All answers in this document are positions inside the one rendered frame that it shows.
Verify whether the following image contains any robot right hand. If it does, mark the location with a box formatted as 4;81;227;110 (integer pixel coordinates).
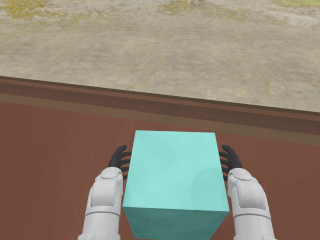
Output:
218;144;242;182

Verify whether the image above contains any robot left hand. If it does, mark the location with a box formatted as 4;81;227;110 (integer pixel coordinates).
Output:
108;145;132;180

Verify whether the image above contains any right robot forearm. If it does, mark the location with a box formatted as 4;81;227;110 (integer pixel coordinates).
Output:
227;168;277;240

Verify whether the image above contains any left robot forearm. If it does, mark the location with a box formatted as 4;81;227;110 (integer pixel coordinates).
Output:
77;167;123;240

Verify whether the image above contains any carton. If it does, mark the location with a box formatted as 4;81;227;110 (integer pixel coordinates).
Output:
122;130;230;240

